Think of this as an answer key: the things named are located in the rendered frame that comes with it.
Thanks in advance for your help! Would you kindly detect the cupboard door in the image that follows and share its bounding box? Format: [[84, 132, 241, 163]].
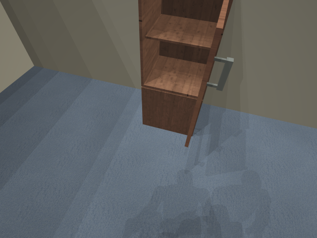
[[185, 0, 229, 147]]

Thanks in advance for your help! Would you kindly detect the handle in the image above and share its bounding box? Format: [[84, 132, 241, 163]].
[[206, 57, 234, 91]]

